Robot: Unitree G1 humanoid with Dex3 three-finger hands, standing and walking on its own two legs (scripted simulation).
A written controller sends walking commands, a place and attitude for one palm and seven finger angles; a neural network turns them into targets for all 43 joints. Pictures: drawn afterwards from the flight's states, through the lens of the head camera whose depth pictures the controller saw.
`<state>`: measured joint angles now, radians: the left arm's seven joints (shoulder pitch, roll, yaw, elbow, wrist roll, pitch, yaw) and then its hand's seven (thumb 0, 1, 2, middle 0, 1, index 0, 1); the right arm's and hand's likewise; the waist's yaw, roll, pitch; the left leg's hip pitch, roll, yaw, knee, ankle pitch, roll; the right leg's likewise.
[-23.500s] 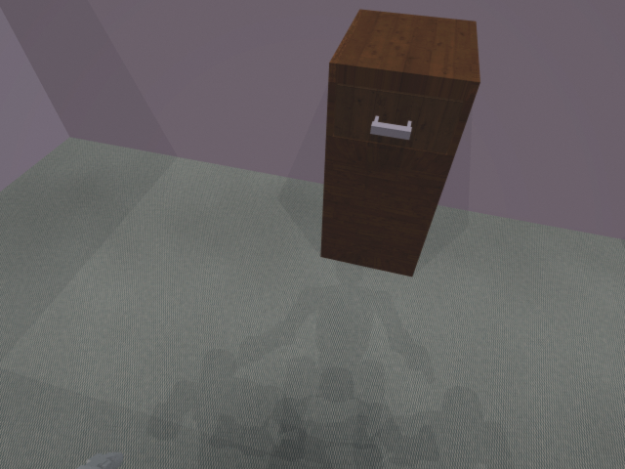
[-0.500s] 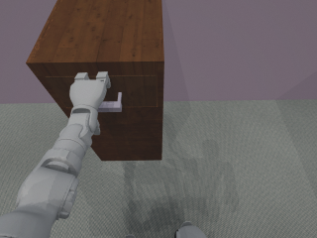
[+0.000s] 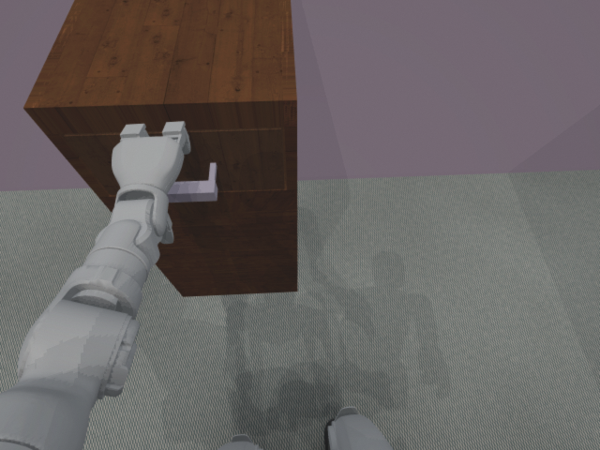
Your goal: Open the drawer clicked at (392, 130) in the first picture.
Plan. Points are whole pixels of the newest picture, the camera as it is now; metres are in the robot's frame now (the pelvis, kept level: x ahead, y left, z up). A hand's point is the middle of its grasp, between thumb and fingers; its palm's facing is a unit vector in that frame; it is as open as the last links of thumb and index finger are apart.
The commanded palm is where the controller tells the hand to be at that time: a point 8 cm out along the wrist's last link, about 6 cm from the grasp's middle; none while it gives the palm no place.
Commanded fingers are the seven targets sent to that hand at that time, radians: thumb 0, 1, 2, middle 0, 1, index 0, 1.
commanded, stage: re-aim the fingers above the handle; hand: left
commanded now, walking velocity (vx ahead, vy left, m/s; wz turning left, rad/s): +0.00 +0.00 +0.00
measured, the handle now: (185, 180) +0.55 +0.16 -0.05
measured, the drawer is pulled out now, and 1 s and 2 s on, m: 0.00 0.00 0.00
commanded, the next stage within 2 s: lower the fingers behind the handle in 1.22 s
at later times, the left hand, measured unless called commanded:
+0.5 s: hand (165, 183) +0.50 +0.17 +0.01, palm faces -0.02 -0.02 -1.00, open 13.8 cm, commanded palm +0.47 +0.17 +0.07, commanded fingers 0.00 -0.50 0.30 -0.30 -1.20 -0.30 -1.20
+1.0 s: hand (161, 185) +0.49 +0.17 +0.02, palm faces +0.01 -0.01 -1.00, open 13.8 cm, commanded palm +0.47 +0.18 +0.07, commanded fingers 0.00 -0.50 0.30 -0.30 -1.20 -0.30 -1.20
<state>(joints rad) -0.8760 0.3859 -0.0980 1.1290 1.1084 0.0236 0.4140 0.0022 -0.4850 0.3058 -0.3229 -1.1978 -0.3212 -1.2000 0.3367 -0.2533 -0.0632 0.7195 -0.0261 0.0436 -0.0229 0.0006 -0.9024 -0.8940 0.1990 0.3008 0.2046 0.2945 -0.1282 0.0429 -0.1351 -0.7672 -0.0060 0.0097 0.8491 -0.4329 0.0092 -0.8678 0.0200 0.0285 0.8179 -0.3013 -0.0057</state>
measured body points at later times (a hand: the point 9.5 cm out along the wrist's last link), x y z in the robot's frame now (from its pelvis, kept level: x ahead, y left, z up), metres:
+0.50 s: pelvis +0.01 +0.01 +0.00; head +0.11 +0.00 +0.44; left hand +0.49 +0.17 +0.07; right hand +0.03 -0.27 -0.13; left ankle -0.03 +0.12 -0.69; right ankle +0.04 -0.12 -0.69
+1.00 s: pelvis +0.01 +0.00 +0.00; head +0.11 +0.00 +0.44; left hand +0.49 +0.17 +0.07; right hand +0.05 -0.27 -0.13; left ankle -0.03 +0.12 -0.69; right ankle +0.04 -0.12 -0.69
